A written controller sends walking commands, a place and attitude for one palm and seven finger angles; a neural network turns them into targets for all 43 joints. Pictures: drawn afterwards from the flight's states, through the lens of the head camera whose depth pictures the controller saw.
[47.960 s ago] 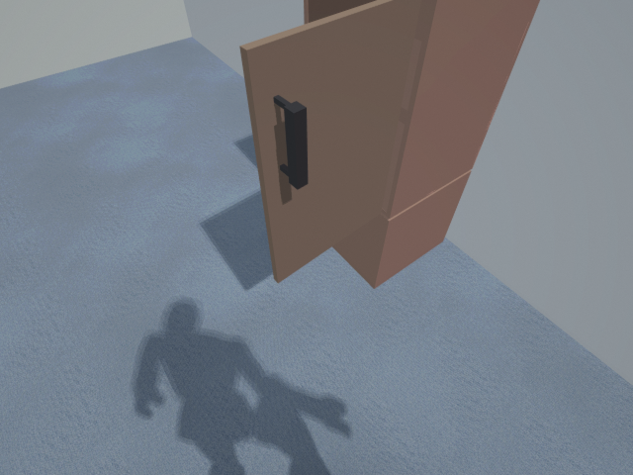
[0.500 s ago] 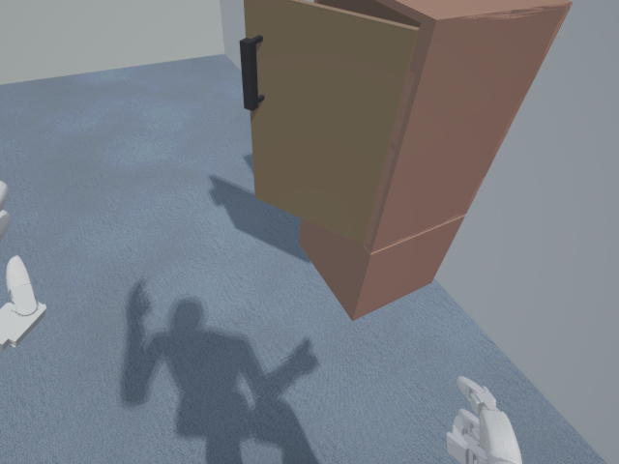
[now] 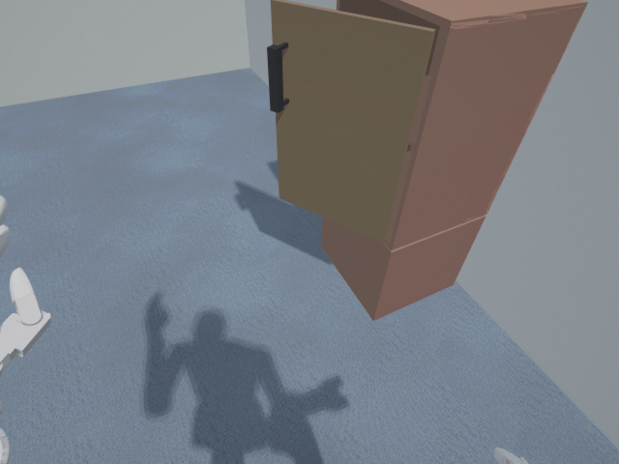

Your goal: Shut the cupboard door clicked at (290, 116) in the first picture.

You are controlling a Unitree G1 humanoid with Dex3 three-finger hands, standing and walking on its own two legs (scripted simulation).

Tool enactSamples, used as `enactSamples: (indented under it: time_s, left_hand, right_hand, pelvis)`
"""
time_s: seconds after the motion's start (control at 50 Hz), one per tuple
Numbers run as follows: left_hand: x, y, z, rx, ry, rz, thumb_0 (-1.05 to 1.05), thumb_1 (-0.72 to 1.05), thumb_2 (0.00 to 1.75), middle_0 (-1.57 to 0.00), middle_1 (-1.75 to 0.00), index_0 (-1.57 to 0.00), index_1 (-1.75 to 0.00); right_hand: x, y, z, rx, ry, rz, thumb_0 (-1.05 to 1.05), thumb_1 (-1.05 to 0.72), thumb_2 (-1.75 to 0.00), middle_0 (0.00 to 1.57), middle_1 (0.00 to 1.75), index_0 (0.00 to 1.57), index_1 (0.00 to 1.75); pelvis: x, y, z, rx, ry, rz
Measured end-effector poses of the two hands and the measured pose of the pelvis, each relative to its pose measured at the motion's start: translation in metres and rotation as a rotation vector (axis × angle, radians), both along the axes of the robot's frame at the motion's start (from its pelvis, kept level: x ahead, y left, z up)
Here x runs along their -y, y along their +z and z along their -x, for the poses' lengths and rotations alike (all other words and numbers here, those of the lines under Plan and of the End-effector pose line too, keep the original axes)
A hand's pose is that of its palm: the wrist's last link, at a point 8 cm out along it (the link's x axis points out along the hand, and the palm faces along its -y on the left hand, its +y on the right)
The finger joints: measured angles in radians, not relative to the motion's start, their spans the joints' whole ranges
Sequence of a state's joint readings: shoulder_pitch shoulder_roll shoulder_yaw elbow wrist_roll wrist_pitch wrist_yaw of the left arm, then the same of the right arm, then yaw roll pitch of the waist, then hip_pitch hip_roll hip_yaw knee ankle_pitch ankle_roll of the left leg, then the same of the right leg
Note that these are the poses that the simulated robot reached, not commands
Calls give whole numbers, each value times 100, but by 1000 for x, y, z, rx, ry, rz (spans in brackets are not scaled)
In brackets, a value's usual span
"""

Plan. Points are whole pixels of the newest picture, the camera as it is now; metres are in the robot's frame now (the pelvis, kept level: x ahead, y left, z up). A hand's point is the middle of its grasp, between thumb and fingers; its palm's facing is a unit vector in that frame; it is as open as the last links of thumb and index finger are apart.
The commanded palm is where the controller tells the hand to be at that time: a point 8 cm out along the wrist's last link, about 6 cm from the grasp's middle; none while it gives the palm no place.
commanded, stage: stop stepping back and stand still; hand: left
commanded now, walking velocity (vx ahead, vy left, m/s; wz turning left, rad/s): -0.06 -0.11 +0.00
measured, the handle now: (280, 77) +0.97 +0.12 +0.09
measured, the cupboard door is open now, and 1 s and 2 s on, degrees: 32 32 32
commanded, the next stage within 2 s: let the arm hang, fingers relaxed in 1.06 s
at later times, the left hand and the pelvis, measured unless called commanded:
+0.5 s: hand (56, 302) +0.23 +0.27 +0.16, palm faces +0.41 -0.79 -0.45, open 7.5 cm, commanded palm +0.17 +0.30 +0.19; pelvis +0.02 +0.01 +0.01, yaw -3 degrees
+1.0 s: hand (14, 328) +0.20 +0.29 +0.16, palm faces +0.41 -0.81 -0.42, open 7.5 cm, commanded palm +0.15 +0.33 +0.19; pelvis -0.01 +0.04 +0.01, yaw -3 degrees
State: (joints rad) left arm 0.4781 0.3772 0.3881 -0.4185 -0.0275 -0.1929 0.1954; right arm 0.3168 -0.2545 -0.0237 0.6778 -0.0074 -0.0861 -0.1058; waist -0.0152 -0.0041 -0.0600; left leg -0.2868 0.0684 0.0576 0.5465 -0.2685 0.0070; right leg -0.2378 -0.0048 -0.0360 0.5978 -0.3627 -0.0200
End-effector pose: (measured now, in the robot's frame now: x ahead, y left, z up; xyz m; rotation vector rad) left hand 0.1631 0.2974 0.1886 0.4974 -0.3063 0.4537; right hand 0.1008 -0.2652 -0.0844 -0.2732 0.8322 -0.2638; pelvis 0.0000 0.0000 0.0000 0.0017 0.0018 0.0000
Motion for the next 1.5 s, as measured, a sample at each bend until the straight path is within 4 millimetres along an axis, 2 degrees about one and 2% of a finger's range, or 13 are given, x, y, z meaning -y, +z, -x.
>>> enactSamples:
  time_s: [0.1, 0.2, 0.28, 0.44, 0.64, 0.94, 1.16, 1.18, 1.22, 1.3, 1.4, 1.46, 1.5]
  left_hand:
    - [-1, 3, -13, -27, -39, -58, 2, 89, 90, -21, -30, -21, -30]
    - [14, 15, -21, -33, -71, -89, 2, 89, 90, -21, -30, -21, -30]
    - [19, 13, -23, -64, -80, -90, 1, 88, 90, -21, -30, -21, -30]
    - [-7, -6, -27, -143, -25, -36, 1, 88, 90, -22, -30, -21, -30]
    - [-7, -1, -27, -83, -98, -7, 2, 88, 90, -21, -30, -21, -30]
    - [-33, -9, 0, -127, -25, 19, 2, 89, 90, -21, -30, -21, -30]
    - [-38, -5, 1, -101, -50, 8, 2, 88, 90, -21, -30, -21, -30]
    - [-40, -11, -1, -123, -62, -4, 1, 89, 90, -21, -30, -21, -30]
    - [-44, -50, -12, -298, -77, 37, 1, 89, 90, -21, -30, -20, -30]
    - [-36, -165, -4, -809, -59, 189, 1, 90, 90, -20, -30, -19, -30]
    - [10, -273, 65, -1272, -72, 371, 1, 90, 90, -20, -30, -19, -30]
    - [37, -311, 111, -1444, -64, 493, 1, 91, 90, -20, -30, -20, -30]
    - [35, -321, 131, -1482, 2, 541, 0, 96, 90, -21, -30, -20, -30]
  right_hand:
    - [-23, 4, -23, 67, 6, -60, 1, -90, -90, 20, 30, 20, 30]
    - [-40, 3, -43, 95, 62, -144, 1, -90, -90, 20, 30, 20, 30]
    - [-41, 2, -53, 83, 64, -165, 1, -90, -90, 20, 30, 20, 30]
    - [-31, 11, -59, 59, 27, -92, 1, -90, -90, 20, 30, 20, 30]
    - [-37, 30, -52, 123, 14, -57, 1, -90, -90, 20, 30, 20, 30]
    - [-67, 13, -18, 50, 29, -98, 1, -90, -90, 20, 30, 20, 30]
    - [-73, 20, -17, 76, 29, -86, 1, -90, -90, 20, 30, 20, 30]
    - [-73, 18, -19, 83, 50, -93, 1, -90, -90, 20, 30, 20, 30]
    - [-69, 7, -22, 52, 99, -110, 1, -90, -90, 20, 30, 20, 30]
    - [-56, -16, -18, -14, 98, -123, 1, -90, -90, 20, 30, 20, 30]
    - [-42, -28, 20, -149, 47, -109, 1, -90, -90, 20, 30, 20, 30]
    - [-39, -30, 56, -284, 14, -91, 0, -90, -90, 20, 30, 20, 30]
    - [-38, -29, 81, -376, -5, -84, 0, -90, -90, 20, 30, 20, 30]
  pelvis:
    - [0, -1, -3, 11, -39, -31]
    - [6, 2, -9, 1, -32, -1]
    - [6, 3, -15, -18, -38, 2]
    - [-5, 7, -22, -12, -52, -2]
    - [-18, 9, -10, -6, -57, 10]
    - [-36, 12, 7, -2, -57, 17]
    - [-42, 12, 12, -2, -52, 19]
    - [-43, 11, 13, -7, -44, 21]
    - [-47, 8, 17, -11, -36, 20]
    - [-53, 2, 25, -11, -45, 7]
    - [-48, 0, 29, 1, -52, -7]
    - [-43, 2, 29, 6, -47, -7]
    - [-38, 3, 29, 7, -40, -1]
